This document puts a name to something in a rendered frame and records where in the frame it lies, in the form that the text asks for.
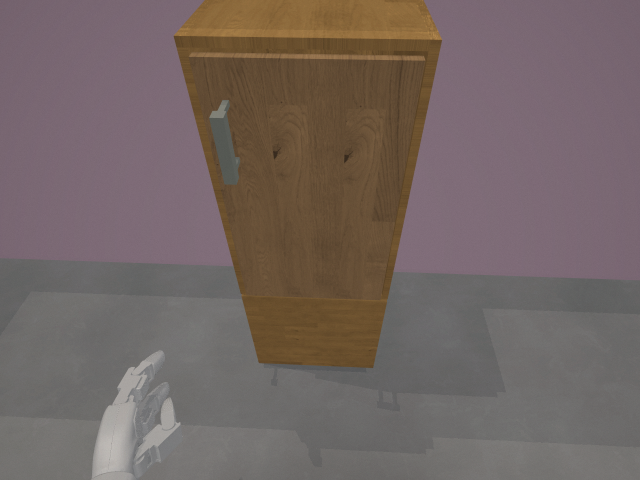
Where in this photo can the left robot hand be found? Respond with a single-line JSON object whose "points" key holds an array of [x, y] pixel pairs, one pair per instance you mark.
{"points": [[126, 422]]}

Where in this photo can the handle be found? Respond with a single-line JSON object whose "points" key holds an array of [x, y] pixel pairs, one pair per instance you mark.
{"points": [[221, 132]]}

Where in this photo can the cupboard door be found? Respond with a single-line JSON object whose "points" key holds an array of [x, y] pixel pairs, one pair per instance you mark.
{"points": [[323, 141]]}

